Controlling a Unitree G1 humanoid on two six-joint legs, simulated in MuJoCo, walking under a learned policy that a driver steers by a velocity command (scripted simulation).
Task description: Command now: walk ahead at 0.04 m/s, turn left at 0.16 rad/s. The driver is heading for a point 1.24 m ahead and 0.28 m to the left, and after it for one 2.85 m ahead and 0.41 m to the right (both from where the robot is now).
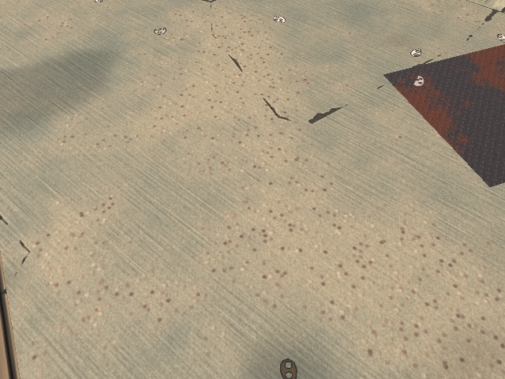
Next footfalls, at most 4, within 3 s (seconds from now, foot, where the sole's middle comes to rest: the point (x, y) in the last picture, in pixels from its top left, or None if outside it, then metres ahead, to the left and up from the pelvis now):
0.36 left None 0.08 0.19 -0.77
0.82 right None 0.32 0.06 -0.77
1.26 left None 0.40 0.34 -0.77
1.76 right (231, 304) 0.72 0.09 -0.77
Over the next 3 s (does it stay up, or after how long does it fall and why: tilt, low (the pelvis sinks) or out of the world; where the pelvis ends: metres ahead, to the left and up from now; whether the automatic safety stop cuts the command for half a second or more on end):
stays up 1.20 0.19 0.00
